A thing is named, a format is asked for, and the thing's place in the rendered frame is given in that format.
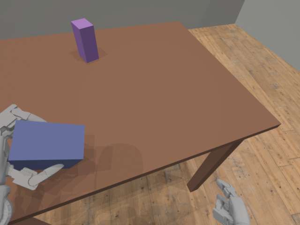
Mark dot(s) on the right robot hand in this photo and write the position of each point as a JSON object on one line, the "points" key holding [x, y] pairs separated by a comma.
{"points": [[234, 210]]}

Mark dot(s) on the robot left forearm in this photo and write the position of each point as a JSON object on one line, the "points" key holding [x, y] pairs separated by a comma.
{"points": [[6, 207]]}

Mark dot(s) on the left robot hand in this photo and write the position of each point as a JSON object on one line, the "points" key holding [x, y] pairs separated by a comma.
{"points": [[26, 177]]}

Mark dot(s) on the table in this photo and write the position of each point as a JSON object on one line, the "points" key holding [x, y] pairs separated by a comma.
{"points": [[156, 97]]}

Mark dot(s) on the sponge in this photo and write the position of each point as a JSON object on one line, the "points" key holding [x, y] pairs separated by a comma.
{"points": [[40, 145]]}

